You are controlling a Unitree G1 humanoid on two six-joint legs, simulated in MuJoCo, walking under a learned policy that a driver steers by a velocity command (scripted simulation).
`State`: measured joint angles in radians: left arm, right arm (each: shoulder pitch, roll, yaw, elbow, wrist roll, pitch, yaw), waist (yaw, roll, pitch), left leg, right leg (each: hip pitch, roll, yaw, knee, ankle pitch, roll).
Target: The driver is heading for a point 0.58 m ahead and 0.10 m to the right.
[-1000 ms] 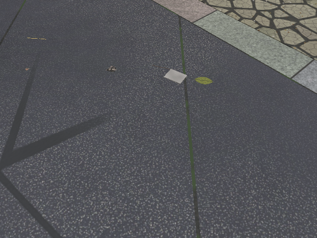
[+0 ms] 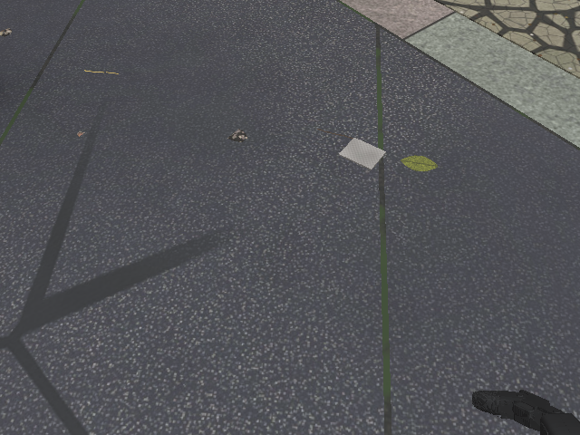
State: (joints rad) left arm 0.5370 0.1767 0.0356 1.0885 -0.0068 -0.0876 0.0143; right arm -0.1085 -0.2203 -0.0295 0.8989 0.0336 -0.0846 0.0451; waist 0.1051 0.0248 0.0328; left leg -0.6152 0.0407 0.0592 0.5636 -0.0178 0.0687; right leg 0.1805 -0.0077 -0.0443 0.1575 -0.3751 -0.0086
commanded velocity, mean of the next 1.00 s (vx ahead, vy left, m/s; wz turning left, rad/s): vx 0.39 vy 0.00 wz -0.30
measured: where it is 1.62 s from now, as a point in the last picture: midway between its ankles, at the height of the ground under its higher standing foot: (368, 389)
